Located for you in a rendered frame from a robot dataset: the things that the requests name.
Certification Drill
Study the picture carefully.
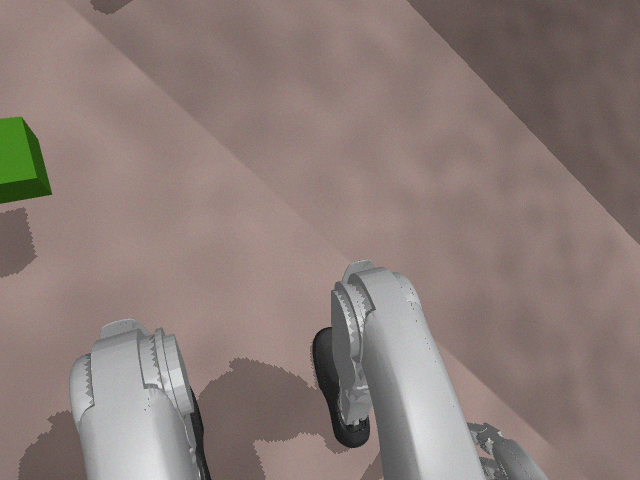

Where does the right robot hand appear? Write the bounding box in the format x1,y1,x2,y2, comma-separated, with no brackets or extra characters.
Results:
467,422,549,480

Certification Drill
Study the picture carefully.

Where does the left robot foot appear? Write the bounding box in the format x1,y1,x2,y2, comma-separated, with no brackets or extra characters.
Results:
190,387,211,480

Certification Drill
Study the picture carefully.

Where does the carton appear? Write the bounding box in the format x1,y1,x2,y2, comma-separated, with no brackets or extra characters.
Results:
0,117,52,204

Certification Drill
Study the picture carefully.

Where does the right robot foot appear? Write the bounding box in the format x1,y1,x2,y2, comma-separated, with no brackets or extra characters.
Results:
312,327,370,448

